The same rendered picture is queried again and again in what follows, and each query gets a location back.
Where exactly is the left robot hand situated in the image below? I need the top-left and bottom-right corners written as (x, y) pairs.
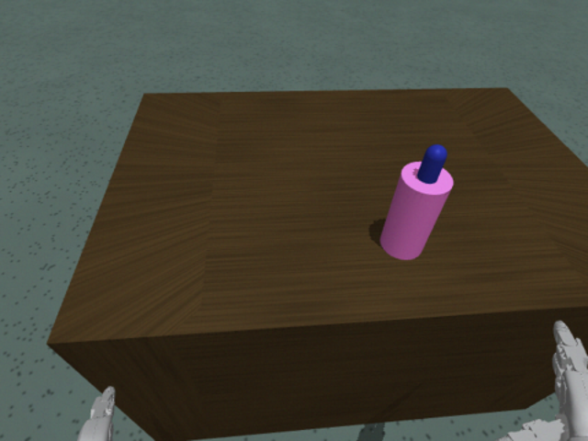
top-left (77, 386), bottom-right (116, 441)

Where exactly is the right robot hand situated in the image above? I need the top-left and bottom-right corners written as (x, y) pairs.
top-left (494, 321), bottom-right (588, 441)

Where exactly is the bottle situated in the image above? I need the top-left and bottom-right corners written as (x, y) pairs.
top-left (380, 144), bottom-right (454, 260)

